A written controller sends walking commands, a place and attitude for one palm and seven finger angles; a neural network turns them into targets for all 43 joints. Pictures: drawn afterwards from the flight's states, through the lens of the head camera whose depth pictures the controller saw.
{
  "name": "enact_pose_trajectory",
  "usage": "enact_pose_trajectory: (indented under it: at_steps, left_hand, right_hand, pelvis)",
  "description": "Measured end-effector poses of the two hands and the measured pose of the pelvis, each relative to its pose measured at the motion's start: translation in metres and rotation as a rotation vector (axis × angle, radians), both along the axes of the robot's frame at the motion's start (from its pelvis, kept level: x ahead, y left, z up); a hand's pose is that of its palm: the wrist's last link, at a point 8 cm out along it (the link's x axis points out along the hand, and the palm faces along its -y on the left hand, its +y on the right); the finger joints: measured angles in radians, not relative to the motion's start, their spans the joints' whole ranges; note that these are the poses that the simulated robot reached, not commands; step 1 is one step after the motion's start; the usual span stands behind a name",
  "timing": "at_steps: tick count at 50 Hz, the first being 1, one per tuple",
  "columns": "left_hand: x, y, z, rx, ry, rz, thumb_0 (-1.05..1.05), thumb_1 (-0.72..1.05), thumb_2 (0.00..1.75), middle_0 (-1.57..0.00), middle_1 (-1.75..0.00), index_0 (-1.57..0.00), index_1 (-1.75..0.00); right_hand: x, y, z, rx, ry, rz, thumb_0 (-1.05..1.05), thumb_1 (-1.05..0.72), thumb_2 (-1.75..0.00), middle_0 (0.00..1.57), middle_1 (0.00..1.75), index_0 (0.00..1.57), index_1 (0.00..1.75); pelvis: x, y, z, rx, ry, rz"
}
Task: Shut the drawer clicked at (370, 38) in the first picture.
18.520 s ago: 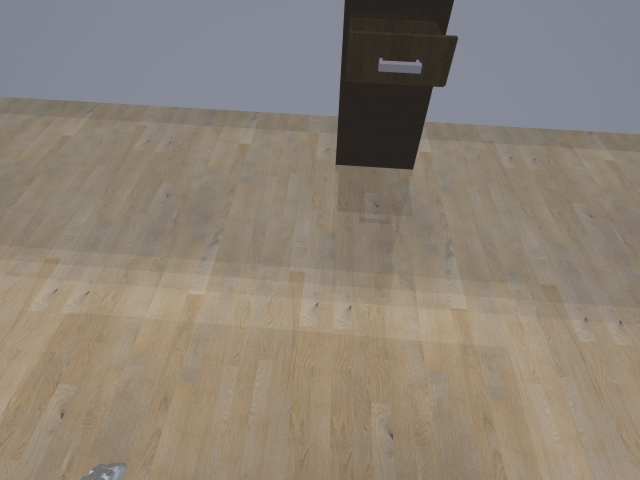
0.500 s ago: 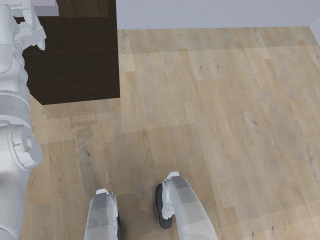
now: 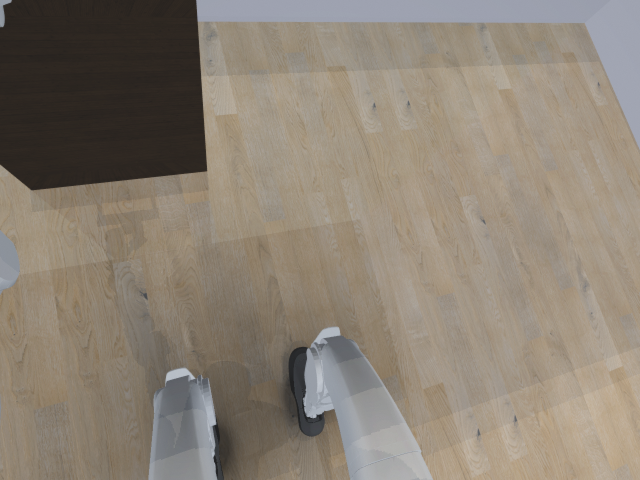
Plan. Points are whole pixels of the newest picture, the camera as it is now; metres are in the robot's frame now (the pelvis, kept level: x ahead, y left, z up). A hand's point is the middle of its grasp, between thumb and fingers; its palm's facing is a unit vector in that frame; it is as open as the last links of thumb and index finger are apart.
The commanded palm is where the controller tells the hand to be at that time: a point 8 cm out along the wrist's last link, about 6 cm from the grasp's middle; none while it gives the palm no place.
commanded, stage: pull the fist back off the drawer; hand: left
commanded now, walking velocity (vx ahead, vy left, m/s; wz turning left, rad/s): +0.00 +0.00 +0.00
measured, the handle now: out of the picture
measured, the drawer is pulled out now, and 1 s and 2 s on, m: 0.00 0.00 0.00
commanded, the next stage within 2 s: draw the hand back to the body in 0.74 s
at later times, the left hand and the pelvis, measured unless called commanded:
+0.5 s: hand out of the picture +0.61 +0.21 +0.07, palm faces +0.05 -1.00 -0.04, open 3.4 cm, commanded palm +0.60 +0.20 +0.07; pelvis -0.01 +0.01 +0.00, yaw -1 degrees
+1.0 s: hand out of the picture +0.57 +0.21 +0.09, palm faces +0.05 -1.00 -0.08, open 3.3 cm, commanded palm +0.52 +0.23 +0.11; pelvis +0.05 +0.01 +0.05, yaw -1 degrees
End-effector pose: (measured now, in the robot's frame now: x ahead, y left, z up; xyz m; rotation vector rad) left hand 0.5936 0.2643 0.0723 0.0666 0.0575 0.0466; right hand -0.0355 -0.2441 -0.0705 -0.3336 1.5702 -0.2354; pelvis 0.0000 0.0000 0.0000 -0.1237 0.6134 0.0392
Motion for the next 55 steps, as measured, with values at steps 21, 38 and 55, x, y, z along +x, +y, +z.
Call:
enact_pose_trajectory:
  at_steps: [21,38,55]
  left_hand:
    - [-0.002,-0.001,0.0,-0.015,-0.003,0.007,0.09,0.67,0.92,-1.4,-1.6,-1.4,-1.6]
    - [-0.015,-0.013,0.0,-0.025,-0.01,0.015,0.04,0.87,0.9,-1.4,-1.6,-1.4,-1.6]
    - [-0.093,0.0,0.04,-0.003,-0.005,0.003,0.02,0.9,0.9,-1.4,-1.6,-1.4,-1.6]
  right_hand:
    - [-0.019,0.018,0.0,0.016,0.003,-0.015,0.0,-0.9,-0.9,0.2,0.3,0.2,0.3]
    - [0.029,0.014,0.008,0.075,-0.052,-0.019,0.01,-0.9,-0.9,0.2,0.3,0.2,0.3]
    - [0.136,0.004,0.045,0.125,-0.255,0.016,0.01,-0.9,-0.9,0.2,0.3,0.2,0.3]
  pelvis:
    - [-0.011,0.01,-0.004,-0.011,0.001,-0.001]
    - [0.019,0.01,0.021,0.016,-0.039,-0.021]
    - [0.06,0.006,0.076,0.052,-0.144,-0.028]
